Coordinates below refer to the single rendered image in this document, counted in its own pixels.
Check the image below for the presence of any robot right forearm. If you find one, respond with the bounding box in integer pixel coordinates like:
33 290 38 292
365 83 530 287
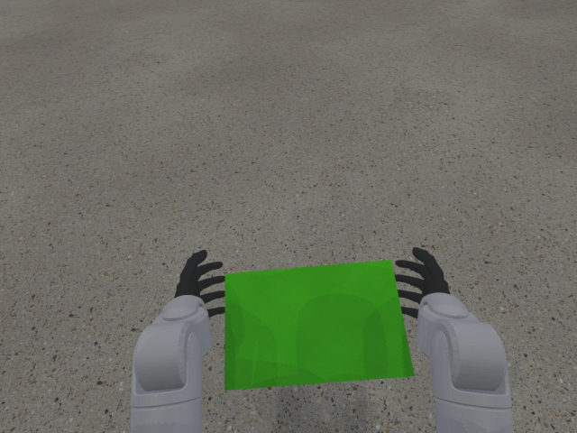
416 292 514 433

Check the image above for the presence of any robot left forearm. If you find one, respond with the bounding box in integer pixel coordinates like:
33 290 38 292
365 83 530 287
130 295 213 433

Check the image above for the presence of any right robot hand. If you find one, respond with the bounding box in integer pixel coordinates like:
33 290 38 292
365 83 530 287
395 247 451 318

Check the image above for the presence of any carton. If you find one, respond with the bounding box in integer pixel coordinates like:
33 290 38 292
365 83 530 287
224 260 415 391

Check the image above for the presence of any left robot hand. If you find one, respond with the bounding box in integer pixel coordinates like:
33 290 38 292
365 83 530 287
174 250 225 318

